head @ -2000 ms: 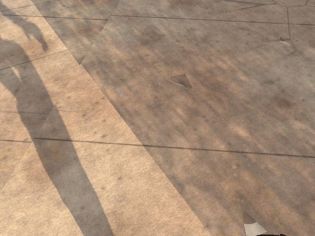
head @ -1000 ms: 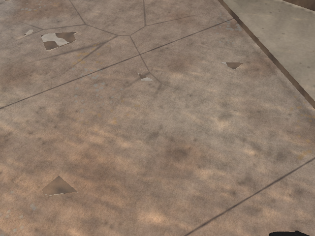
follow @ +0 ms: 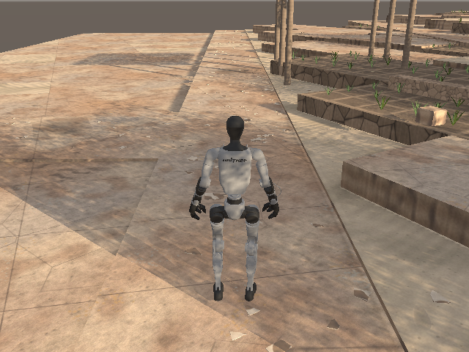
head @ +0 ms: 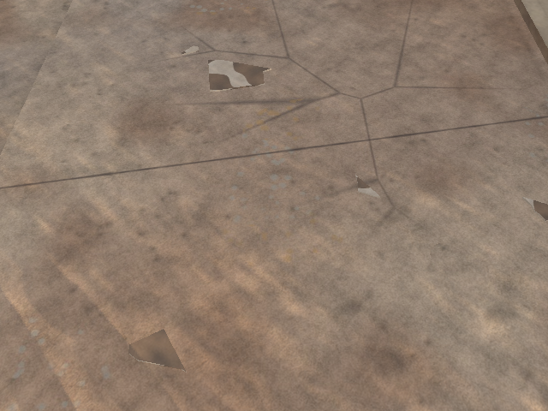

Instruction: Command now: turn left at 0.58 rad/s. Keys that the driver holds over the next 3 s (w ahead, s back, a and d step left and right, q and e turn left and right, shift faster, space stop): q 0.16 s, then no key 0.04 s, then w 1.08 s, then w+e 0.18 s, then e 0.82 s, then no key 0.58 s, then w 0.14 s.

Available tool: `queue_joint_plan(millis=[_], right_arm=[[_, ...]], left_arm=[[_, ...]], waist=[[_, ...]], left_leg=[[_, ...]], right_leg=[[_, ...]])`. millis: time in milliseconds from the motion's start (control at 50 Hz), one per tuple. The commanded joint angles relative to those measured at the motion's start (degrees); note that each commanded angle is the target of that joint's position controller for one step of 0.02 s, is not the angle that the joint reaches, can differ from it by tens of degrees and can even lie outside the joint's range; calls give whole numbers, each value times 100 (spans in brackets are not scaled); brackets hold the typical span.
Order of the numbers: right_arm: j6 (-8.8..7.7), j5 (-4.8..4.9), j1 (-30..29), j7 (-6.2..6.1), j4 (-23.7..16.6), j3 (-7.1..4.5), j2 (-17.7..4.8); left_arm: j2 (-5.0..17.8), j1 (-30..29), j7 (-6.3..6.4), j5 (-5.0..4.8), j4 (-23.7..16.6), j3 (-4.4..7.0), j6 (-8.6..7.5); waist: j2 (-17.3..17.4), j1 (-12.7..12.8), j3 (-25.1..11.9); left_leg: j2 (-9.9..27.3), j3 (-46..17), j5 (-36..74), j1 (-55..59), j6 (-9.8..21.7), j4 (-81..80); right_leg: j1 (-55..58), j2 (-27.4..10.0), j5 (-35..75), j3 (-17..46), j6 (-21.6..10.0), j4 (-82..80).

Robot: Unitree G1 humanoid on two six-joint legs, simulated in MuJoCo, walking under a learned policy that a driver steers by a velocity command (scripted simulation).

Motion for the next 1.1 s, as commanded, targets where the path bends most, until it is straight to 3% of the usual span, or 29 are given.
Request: queue_joint_plan(millis=[20, 40, 60, 80, 100, 120, 140, 160, 200, 240, 280, 300, 520, 560, 600, 620, 640, 660, 680, 700, 740, 800, 880, 940, 1000, 1040, 1060, 1080, 1100], right_arm=[[-118, 24, 123, 5, -430, -79, -398], [-169, -8, 311, -22, -378, -76, -385], [-240, -79, 443, -86, -330, -115, -566], [-320, -133, 491, -162, -409, -222, -1178], [-329, -98, 778, -152, -439, -403, -1781], [-324, -70, 871, -168, -346, -350, -1469], [-310, -34, 504, -204, -383, -263, -1185], [-290, -40, 96, -231, -456, -208, -993], [-317, 1, -54, -276, -519, -118, -743], [-367, 6, 305, -252, -401, -108, -720], [-404, -36, 550, -227, -279, -99, -708], [-427, -59, 639, -224, -222, -87, -695], [-762, -99, 1166, -223, 256, -96, -873], [-790, -71, 1045, -206, 281, -100, -885], [-812, -37, 860, -215, 283, -57, -752], [-866, -59, 723, -219, 204, 39, -454], [-925, -6, 650, -196, -26, 177, 35], [-886, -161, 626, -227, -9, 47, -517], [-863, -211, 665, -190, 71, 3, -627], [-867, -191, 703, -110, 164, 20, -549], [-833, -210, 699, -28, 262, 39, -466], [-777, -251, 435, 16, 232, 91, -338], [-745, -228, -479, 25, -71, 177, -186], [-757, -177, -1046, 40, -241, 266, -61], [-767, -158, -1241, -1, -310, 261, -148], [-789, -168, -944, -63, -223, 213, -255], [-810, -173, -492, -112, -72, 161, -356], [-852, -185, 305, -166, 205, 95, -459], [-907, -275, 1198, -235, 472, 3, -681]], left_arm=[[1115, 9, -38, -35, -274, 326, -4], [1120, -39, -42, -83, -262, 340, 22], [1030, 173, -56, -77, -194, 338, 43], [576, 427, -95, 8, -325, 244, 95], [535, -197, 36, 12, -671, 181, 218], [676, -310, 59, -34, -644, 211, 274], [664, -208, 35, -119, -562, 218, 258], [737, -107, 13, -132, -453, 246, 204], [840, 188, -51, -26, -261, 291, 177], [769, 221, -141, -9, -234, 278, 183], [714, -24, -215, 20, -266, 260, 203], [716, -133, -244, 33, -278, 262, 194], [519, -646, -281, -27, -329, 148, -181], [466, -442, -251, -52, -298, 127, -241], [473, 387, -174, -30, -5, 149, -336], [755, 1083, -94, 3, 156, 223, -412], [1433, 1671, -43, 46, 205, 357, -442], [1504, 1660, -77, -15, 329, 409, -404], [1125, 1224, -132, -58, 224, 312, -397], [814, 848, -172, -83, 143, 231, -422], [568, 669, -166, -81, 138, 145, -497], [579, 993, -180, -145, 374, 143, -596], [486, 1338, -183, -167, 653, 107, -594], [536, 1471, -168, -147, 804, 106, -597], [636, 1548, -133, -129, 951, 117, -592], [707, 1409, -100, -117, 999, 126, -579], [764, 1334, -85, -94, 1016, 139, -562], [792, 1274, -83, -91, 1034, 143, -524], [735, 1301, -84, -113, 1007, 116, -511]], waist=[[-1065, -61, -722], [-902, -214, -732], [-340, -268, -690], [1332, -106, -610], [1512, -456, -340], [855, -423, -250], [795, -222, -132], [719, -42, -98], [777, 6, -496], [569, -91, -772], [691, -249, -493], [761, -298, -308], [497, -464, 113], [423, -281, 130], [124, 194, -31], [-376, 532, -317], [-1573, 697, -712], [-1154, 515, -281], [-542, 216, 108], [-408, 37, 220], [-523, -86, 106], [-513, -69, -45], [-467, 79, 93], [-543, 192, 174], [-546, 159, 218], [-554, -60, 66], [-586, -268, -202], [-482, -614, -647], [-318, -953, -1175]], left_leg=[[-145, 371, 269, 386, 193, -961], [-212, 396, 834, 850, 287, -1724], [-54, -133, 1310, 1341, 378, -2488], [1505, -2229, 2256, 1905, 699, -2989], [2315, -3163, 3590, 1165, 1581, -2886], [2044, -2705, 3920, 1201, 1774, -2750], [1648, -2258, 3547, 1036, 1656, -2775], [1214, -1913, 3215, 1025, 1401, -2799], [944, -1557, 4010, 1328, 1307, -2670], [903, -1665, 2528, 1570, 1340, -2949], [918, -2027, 492, 1677, 1383, -3405], [966, -2186, 41, 1695, 1396, -3575], [1187, -2348, -141, 1253, 1599, -3625], [1135, -2249, 27, 798, 1511, -3472], [771, -1907, 351, -143, 1232, -2801], [382, -1451, 581, -798, 993, -1786], [-416, -462, -39, -1730, 697, 76], [-503, -441, -529, -2335, 697, 1054], [-126, -681, -97, -2389, 747, 1489], [67, -646, 370, -2280, 715, 1493], [279, -422, 968, -2016, 555, 1373], [366, -148, 1421, -2118, 339, 1423], [398, 146, 1857, -2326, 134, 616], [286, 307, 2284, -1852, 179, -422], [154, 344, 2338, -1388, 403, -1054], [-12, 353, 2050, -878, 617, -1266], [-173, 375, 1824, -351, 729, -1346], [-338, 448, 1845, 564, 870, -1652], [54, 68, 1773, 1934, 1048, -1737]], right_leg=[[592, -1364, 1916, 891, -830, -315], [325, -1284, 1603, 687, -590, 29], [-185, -1089, 836, 410, -199, 633], [-1515, -383, -1607, -135, 268, 2190], [-2125, 320, -2498, 551, 361, 2909], [-2114, 150, -2204, 965, 357, 3423], [-2078, 111, -1694, 1082, 327, 3478], [-2009, 72, -1229, 1147, 318, 3329], [-1791, 178, -849, 1018, 349, 3525], [-1747, 172, -672, 968, 376, 3413], [-2049, 137, -542, 962, 365, 3023], [-2169, 139, -499, 957, 361, 2792], [-1364, 229, -600, 807, 39, 869], [-619, 304, -437, 723, -87, 417], [1070, 454, -135, 716, -177, -303], [2075, -174, -754, 1544, -307, -722], [2814, -1548, -2536, 3732, -785, -1676], [2151, -2005, -3217, 4849, -1198, -1972], [1749, -1766, -3134, 4390, -1210, -1895], [1455, -1439, -2552, 3800, -1078, -1928], [1310, -964, -1125, 2848, -849, -2046], [1420, -737, 857, 2131, -915, -1999], [1421, -556, 2104, 1591, -964, -1995], [1311, -508, 2509, 1356, -905, -1981], [1541, -742, 2999, 1355, -862, -1891], [1805, -846, 4150, 1273, -761, -1410], [1914, -831, 4921, 1211, -680, -836], [1841, -692, 5234, 1072, -590, 131], [1054, -489, 4256, 941, -512, 1397]])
